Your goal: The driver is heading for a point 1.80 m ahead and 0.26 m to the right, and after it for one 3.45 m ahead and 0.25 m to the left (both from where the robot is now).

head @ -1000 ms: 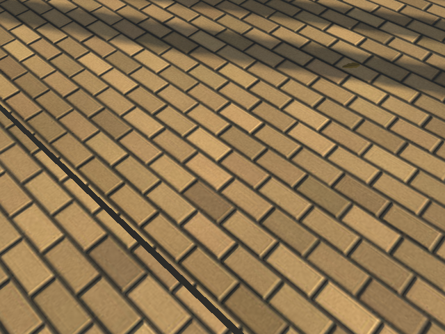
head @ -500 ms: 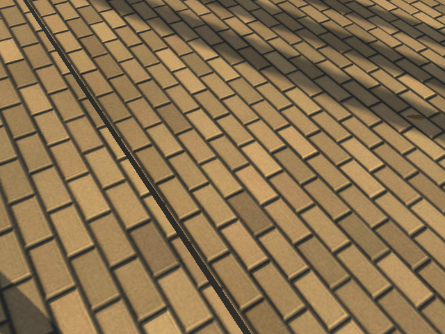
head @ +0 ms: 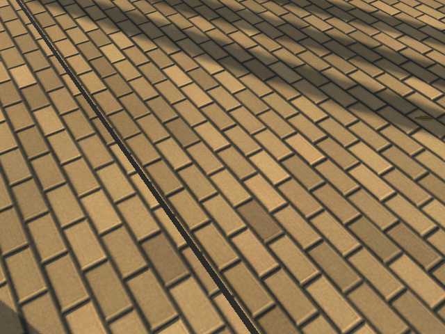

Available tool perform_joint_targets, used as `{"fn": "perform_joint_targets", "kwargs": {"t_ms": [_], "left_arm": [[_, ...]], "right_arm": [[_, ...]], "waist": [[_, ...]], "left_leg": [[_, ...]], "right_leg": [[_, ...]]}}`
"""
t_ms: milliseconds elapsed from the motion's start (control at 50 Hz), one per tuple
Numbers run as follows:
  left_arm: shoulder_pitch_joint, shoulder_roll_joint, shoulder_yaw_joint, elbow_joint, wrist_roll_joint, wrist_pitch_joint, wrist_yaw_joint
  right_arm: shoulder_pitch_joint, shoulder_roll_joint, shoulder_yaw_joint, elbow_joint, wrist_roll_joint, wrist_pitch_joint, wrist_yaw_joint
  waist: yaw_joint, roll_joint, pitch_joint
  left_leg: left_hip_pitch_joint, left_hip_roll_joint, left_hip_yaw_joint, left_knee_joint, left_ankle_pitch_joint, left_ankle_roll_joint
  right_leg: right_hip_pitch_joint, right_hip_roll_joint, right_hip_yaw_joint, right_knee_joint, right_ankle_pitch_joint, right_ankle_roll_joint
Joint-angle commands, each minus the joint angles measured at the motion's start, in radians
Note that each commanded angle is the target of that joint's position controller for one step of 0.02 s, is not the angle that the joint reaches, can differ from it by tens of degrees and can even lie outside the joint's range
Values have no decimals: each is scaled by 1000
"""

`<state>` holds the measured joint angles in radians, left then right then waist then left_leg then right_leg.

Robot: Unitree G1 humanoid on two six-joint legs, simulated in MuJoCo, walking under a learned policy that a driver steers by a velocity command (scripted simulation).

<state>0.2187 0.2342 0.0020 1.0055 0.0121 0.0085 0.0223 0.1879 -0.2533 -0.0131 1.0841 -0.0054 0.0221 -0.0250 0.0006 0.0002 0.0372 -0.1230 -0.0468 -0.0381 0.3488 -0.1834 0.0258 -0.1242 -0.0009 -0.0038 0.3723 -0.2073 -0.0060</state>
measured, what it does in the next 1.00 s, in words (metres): walks ahead: right foot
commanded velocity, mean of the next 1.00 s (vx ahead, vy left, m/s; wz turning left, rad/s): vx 0.28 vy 0.00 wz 0.00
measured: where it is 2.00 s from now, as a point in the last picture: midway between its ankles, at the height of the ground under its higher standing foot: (227, 243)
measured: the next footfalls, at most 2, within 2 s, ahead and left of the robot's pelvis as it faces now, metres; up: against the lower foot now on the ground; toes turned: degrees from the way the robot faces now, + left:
right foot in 0.92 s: +0.39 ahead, -0.05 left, +0.00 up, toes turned -4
left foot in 1.48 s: +0.73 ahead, +0.13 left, +0.00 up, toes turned +3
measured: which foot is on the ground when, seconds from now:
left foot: down 0.00-0.94, up 0.96-1.00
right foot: down 0.00-0.50, up 0.52-0.90, down 0.92-1.00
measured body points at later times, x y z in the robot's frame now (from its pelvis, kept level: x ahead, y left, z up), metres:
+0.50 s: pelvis +0.04 +0.02 -0.01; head +0.03 +0.03 +0.44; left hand +0.01 +0.27 -0.17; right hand +0.05 -0.24 -0.15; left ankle +0.03 +0.10 -0.75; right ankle +0.00 -0.11 -0.74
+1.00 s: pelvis +0.28 +0.00 -0.02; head +0.31 +0.00 +0.43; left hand +0.43 +0.25 -0.15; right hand +0.21 -0.23 -0.17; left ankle +0.09 +0.11 -0.66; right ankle +0.35 -0.05 -0.75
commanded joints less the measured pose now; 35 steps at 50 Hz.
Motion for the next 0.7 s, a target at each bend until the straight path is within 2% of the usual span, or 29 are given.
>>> {"fn": "perform_joint_targets", "kwargs": {"t_ms": [20, 220, 240, 280, 300, 320, 360, 380, 420, 440, 460, 480, 500, 520, 540, 560, 580, 600, 640, 700], "left_arm": [[13, 109, 16, -5, 0, -9, 4], [34, 81, 0, 62, -2, -11, 7], [46, 83, 1, 69, -1, -10, 6], [62, 120, 18, 70, 1, 1, 6], [74, 128, 25, 68, 4, 8, 3], [102, 131, 30, 72, 4, 12, 2], [159, 145, 45, 92, 5, 11, 5], [160, 139, 49, 91, 7, 5, 4], [113, 150, 57, 75, 10, -6, -1], [70, 148, 60, 63, 5, -8, -4], [21, 142, 62, 48, -1, -8, -6], [-12, 131, 63, 32, 1, -11, -8], [-40, 82, 51, 7, 4, -20, -13], [-62, 6, 31, -35, 2, -31, -23], [-85, 88, 48, -47, 30, -36, -29], [-77, 88, 49, -43, 26, -45, -42], [-48, 70, 45, -26, 20, -55, -52], [-33, 69, 47, -16, 23, -61, -60], [-42, 68, 50, -16, 30, -57, -68], [-144, 48, 43, -64, 25, -45, -68]], "right_arm": [[0, -90, -11, -5, 0, -10, -5], [52, -66, 4, 56, -1, -14, -10], [64, -63, 5, 60, -2, -13, -11], [75, -79, -4, 52, -6, -6, -10], [67, -77, -7, 41, -13, -2, -6], [48, -61, -6, 24, -20, -2, -2], [28, -5, 6, -6, -34, -19, 10], [18, -16, 3, -20, -34, -30, 14], [40, -28, -3, -33, -26, -48, 25], [83, -14, -2, -25, -21, -55, 28], [164, 2, -3, 3, -15, -60, 26], [256, -1, -8, 37, -15, -62, 20], [355, -53, -21, 56, -26, -71, 9], [459, -157, -46, 72, -21, -74, 8], [422, -146, -47, 74, -23, -68, 6], [324, -109, -38, 35, -23, -76, 9], [273, -88, -34, 13, -19, -89, 12], [252, -71, -29, 0, -12, -101, 10], [285, -38, -18, 10, -9, -118, 6], [354, -28, -11, 31, -8, -126, 4]], "waist": [[4, -4, 9], [1, -6, 14], [2, -10, -8], [6, -40, 11], [14, -58, 56], [29, -82, 97], [41, -163, 107], [39, -149, 101], [4, -128, 80], [-28, -126, 82], [-71, -118, 84], [-107, -77, 96], [-141, 85, 83], [-156, 305, 57], [-116, 179, 127], [-59, 99, 159], [-29, 74, 144], [-11, 65, 122], [-9, 69, 88], [-23, 80, 90]], "left_leg": [[-34, 102, -101, -69, 43, 12], [-42, 107, -95, -60, 50, 7], [-39, 95, -86, -55, -26, 10], [-104, 44, -50, 19, -293, 34], [-178, 28, -42, 56, -400, 44], [-253, 15, -29, 111, -422, 47], [-319, 8, 62, 290, -251, 31], [-315, 37, 61, 342, -218, 29], [-263, 53, 62, 315, -260, 36], [-165, 43, 82, 233, -234, 46], [-10, 15, 108, 136, -177, 55], [121, -6, 99, 59, -174, 58], [242, 143, -127, -78, -334, 77], [294, 370, -538, -269, -644, 148], [186, 421, -609, -282, -699, 199], [125, 384, -530, -271, -613, 194], [115, 336, -438, -275, -478, 175], [126, 301, -356, -278, -341, 160], [157, 252, -234, -262, -101, 147], [168, 227, -139, -233, 171, 153]], "right_leg": [[-27, -98, 103, -81, 32, -27], [-42, -91, 103, -83, 33, -32], [-35, -82, 102, -88, -56, -35], [-69, -63, 121, -82, -368, -68], [-97, -79, 162, -102, -509, -93], [-97, -117, 227, -134, -592, -122], [-54, -251, 398, -228, -628, -191], [-72, -284, 428, -255, -583, -211], [-100, -267, 378, -240, -515, -202], [-167, -231, 317, -213, -497, -182], [-273, -179, 249, -160, -496, -159], [-374, -124, 192, -61, -490, -140], [-506, -45, 93, 173, -428, -108], [-661, 65, -53, 463, -357, -73], [-690, 8, 15, 611, -303, -87], [-683, -33, 39, 659, -203, -90], [-653, -55, 42, 666, -129, -82], [-626, -69, 31, 656, -73, -69], [-607, -69, -3, 647, -7, -44], [-626, -52, -49, 574, 38, -19]]}}
Velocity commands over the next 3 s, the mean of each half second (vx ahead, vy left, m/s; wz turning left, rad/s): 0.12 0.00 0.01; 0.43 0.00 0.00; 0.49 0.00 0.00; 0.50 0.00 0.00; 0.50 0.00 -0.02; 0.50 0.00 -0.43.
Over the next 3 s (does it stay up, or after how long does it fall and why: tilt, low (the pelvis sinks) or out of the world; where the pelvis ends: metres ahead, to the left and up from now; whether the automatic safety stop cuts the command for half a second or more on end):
stays up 1.42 0.03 -0.11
